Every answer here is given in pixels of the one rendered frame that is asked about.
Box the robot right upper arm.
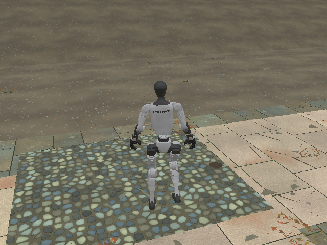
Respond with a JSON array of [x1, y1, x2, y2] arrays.
[[172, 102, 188, 130]]

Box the robot head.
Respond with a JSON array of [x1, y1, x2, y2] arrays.
[[153, 81, 170, 106]]

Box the robot left upper arm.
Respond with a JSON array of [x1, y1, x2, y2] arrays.
[[136, 104, 151, 132]]

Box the left robot forearm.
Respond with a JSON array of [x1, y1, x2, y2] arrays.
[[131, 124, 141, 141]]

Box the robot right hand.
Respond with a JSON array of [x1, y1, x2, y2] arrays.
[[184, 138, 196, 149]]

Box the left robot shin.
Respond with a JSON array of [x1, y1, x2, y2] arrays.
[[148, 169, 155, 203]]

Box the robot left hand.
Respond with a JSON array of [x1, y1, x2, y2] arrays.
[[130, 139, 141, 150]]

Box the right robot forearm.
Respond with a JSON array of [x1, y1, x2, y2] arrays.
[[183, 122, 194, 140]]

